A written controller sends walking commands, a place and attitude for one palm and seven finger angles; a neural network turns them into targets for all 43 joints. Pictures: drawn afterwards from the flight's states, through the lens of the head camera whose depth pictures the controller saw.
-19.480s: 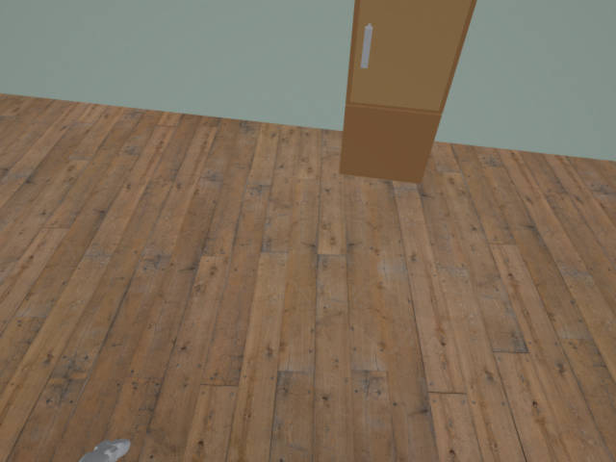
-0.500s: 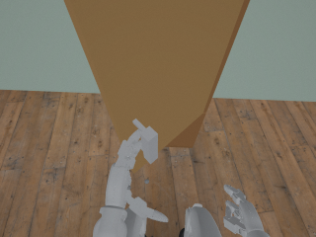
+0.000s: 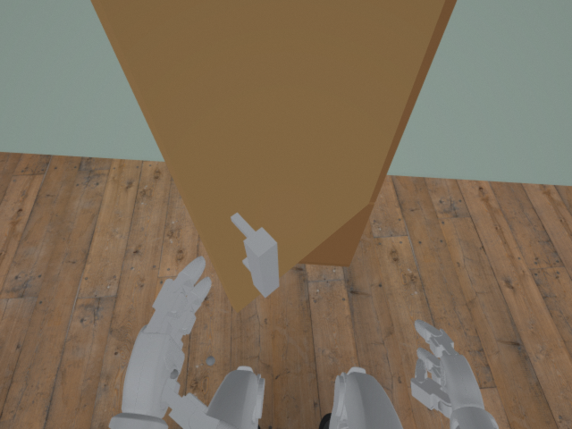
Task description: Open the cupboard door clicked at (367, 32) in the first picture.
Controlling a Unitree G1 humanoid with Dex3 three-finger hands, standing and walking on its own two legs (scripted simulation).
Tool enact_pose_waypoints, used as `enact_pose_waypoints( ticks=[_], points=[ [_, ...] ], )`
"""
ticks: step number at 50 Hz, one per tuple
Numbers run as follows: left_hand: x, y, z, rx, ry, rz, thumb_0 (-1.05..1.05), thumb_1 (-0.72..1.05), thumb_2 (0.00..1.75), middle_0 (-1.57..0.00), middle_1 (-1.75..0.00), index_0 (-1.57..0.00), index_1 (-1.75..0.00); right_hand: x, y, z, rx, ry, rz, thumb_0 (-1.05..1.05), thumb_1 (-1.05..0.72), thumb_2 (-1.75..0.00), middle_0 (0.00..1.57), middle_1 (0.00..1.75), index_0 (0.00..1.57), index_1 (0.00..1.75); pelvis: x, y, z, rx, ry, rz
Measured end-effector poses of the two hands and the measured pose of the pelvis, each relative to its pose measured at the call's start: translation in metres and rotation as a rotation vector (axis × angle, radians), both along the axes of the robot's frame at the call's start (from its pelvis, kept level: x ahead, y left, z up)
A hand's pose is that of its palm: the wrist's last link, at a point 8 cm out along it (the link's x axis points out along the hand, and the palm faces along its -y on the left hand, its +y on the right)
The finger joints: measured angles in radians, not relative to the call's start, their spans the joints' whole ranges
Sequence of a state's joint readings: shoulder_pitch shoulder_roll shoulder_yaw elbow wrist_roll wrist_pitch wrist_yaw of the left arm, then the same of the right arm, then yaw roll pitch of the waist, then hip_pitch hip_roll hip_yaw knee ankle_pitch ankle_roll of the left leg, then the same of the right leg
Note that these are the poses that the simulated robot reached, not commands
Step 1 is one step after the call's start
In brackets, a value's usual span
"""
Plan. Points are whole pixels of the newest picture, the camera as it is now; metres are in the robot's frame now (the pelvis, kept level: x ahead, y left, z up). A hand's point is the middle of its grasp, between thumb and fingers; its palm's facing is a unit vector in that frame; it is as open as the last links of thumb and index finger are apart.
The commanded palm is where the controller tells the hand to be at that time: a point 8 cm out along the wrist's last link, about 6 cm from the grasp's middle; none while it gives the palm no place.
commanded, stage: slide the hand sideways off the handle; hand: left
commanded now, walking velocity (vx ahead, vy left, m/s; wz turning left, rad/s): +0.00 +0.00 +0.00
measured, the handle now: (253, 255) +0.33 +0.07 +0.04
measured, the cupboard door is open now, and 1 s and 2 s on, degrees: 46 46 46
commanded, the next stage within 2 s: draw the hand back to the body in 0.12 s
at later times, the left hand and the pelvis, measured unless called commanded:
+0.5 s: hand (157, 362) +0.19 +0.14 +0.11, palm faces -0.03 -1.00 -0.07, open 16.3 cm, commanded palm +0.16 +0.20 +0.11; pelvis -0.01 +0.01 +0.03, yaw +0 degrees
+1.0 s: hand (28, 318) +0.20 +0.22 +0.19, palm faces +0.18 -0.91 -0.38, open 14.1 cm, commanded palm +0.17 +0.27 +0.22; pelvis +0.03 +0.02 +0.10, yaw -1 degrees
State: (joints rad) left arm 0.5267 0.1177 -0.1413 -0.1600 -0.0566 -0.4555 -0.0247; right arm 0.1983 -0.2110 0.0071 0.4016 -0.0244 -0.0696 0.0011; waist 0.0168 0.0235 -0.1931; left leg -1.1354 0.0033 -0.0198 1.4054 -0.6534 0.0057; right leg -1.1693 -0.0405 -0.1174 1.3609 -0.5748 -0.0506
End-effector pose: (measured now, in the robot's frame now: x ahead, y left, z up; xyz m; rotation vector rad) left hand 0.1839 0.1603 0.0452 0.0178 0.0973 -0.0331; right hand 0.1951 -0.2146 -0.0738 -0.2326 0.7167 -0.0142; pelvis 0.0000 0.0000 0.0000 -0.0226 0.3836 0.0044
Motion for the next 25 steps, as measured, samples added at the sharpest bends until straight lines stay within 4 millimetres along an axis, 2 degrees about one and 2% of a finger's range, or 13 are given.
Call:
enact_pose_waypoints(
  ticks=[8, 14, 19, 22, 25],
  points=[
    [-0.013, 0.011, -0.002, -0.004, 0.008, -0.017, -0.02, -0.50, 0.30, -0.15, -0.30, -0.15, -0.30, -0.004, -0.007, -0.001, -0.015, -0.014, -0.025, 0.01, -0.91, -0.90, 0.20, 0.30, 0.21, 0.30, -0.004, -0.002, -0.004, -0.005, -0.003, 0.000],
    [-0.010, 0.011, -0.001, -0.016, -0.020, -0.044, -0.02, -0.50, 0.30, -0.15, -0.30, -0.15, -0.30, -0.008, -0.008, -0.002, -0.028, -0.038, -0.026, 0.01, -0.91, -0.90, 0.20, 0.30, 0.21, 0.30, -0.009, 0.000, -0.009, -0.011, -0.004, 0.001],
    [-0.008, 0.020, 0.030, 0.032, -0.061, -0.044, -0.02, -0.50, 0.30, -0.15, -0.30, -0.15, -0.30, -0.016, -0.002, 0.006, -0.001, -0.030, -0.056, 0.01, -0.91, -0.90, 0.20, 0.30, 0.21, 0.30, -0.010, 0.002, 0.000, -0.012, -0.037, -0.001],
    [-0.011, 0.029, 0.054, 0.057, -0.056, -0.018, -0.02, -0.50, 0.30, -0.15, -0.30, -0.15, -0.30, -0.021, 0.003, 0.018, 0.024, -0.025, -0.074, 0.01, -0.91, -0.90, 0.20, 0.30, 0.21, 0.30, -0.009, 0.004, 0.015, -0.012, -0.066, 0.000],
    [-0.014, 0.035, 0.069, 0.051, -0.033, 0.003, -0.02, -0.50, 0.30, -0.15, -0.30, -0.15, -0.30, -0.026, 0.007, 0.035, 0.032, -0.034, -0.083, 0.01, -0.91, -0.90, 0.20, 0.30, 0.21, 0.30, -0.006, 0.006, 0.030, -0.013, -0.090, 0.003]
  ],
)
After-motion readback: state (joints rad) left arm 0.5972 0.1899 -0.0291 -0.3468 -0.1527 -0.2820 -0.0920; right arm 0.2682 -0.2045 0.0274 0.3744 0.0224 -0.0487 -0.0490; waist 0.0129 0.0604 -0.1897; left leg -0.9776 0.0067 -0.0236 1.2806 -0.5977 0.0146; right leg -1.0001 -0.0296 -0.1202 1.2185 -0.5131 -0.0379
